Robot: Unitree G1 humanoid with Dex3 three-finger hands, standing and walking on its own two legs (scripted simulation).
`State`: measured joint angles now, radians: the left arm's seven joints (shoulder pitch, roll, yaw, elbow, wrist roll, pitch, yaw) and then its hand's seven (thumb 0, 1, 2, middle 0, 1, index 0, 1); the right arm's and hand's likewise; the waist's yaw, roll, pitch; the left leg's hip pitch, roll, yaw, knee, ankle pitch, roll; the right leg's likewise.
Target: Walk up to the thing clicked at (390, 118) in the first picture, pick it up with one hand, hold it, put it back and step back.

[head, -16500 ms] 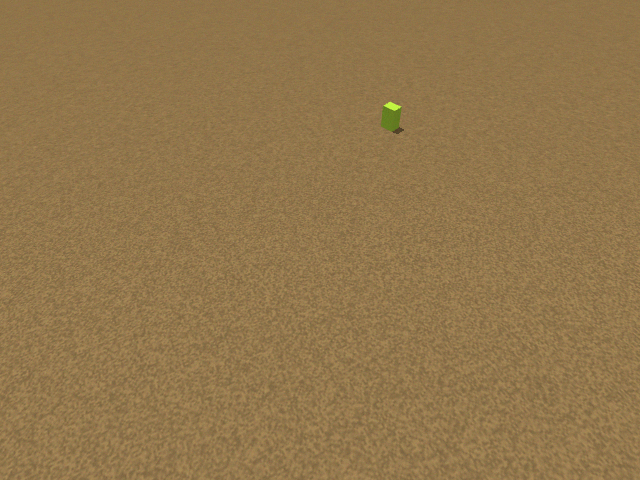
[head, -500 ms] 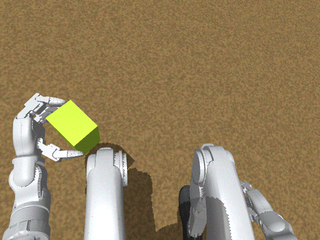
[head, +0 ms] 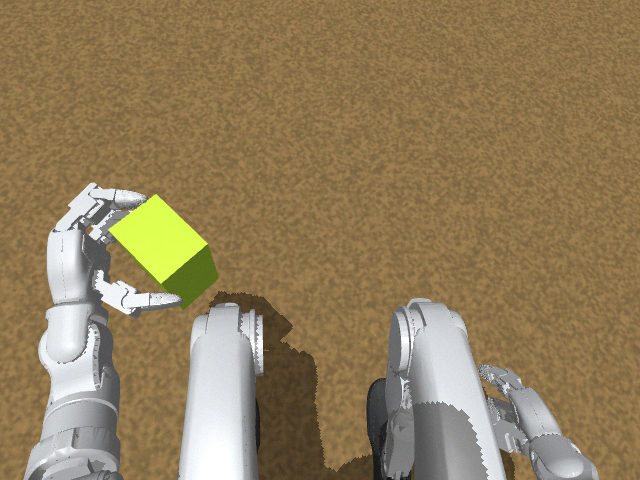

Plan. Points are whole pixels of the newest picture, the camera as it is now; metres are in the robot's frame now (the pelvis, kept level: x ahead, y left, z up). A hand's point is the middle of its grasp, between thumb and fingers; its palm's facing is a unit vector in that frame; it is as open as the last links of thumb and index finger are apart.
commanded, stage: settle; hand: left
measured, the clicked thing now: (170, 257) +0.38 +0.21 -0.06
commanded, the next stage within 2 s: lift in 0.12 s
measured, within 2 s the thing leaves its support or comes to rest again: neither
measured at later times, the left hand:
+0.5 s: hand (131, 241) +0.38 +0.23 +0.01, palm faces +0.11 -0.99 -0.03, open 12.2 cm
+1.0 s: hand (71, 175) +0.37 +0.22 +0.16, palm faces +0.11 -0.99 -0.03, open 12.2 cm
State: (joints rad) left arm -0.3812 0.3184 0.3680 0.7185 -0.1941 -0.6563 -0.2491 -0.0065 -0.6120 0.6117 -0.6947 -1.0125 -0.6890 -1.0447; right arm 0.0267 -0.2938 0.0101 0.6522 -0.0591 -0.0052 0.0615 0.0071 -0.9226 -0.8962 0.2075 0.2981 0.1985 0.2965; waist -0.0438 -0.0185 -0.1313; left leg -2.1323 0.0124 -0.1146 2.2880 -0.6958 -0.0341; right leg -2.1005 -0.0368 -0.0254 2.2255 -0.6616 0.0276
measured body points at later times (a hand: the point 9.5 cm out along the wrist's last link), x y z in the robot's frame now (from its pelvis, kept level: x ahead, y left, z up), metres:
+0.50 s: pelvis +0.00 +0.00 +0.02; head +0.18 +0.04 +0.43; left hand +0.37 +0.28 +0.01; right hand +0.17 -0.26 -0.10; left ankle +0.09 +0.13 -0.34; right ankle +0.11 -0.13 -0.34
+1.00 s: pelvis +0.02 +0.00 +0.13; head +0.18 +0.03 +0.55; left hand +0.36 +0.27 +0.16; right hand +0.22 -0.24 +0.02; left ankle +0.09 +0.13 -0.34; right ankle +0.10 -0.13 -0.34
